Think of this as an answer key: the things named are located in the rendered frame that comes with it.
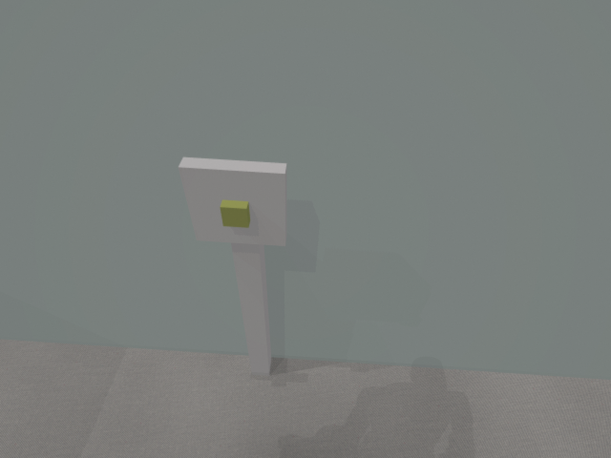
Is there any button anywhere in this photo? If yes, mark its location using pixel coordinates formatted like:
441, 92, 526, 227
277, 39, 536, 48
220, 200, 250, 228

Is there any panel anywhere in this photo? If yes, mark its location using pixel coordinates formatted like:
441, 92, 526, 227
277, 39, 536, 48
179, 157, 286, 376

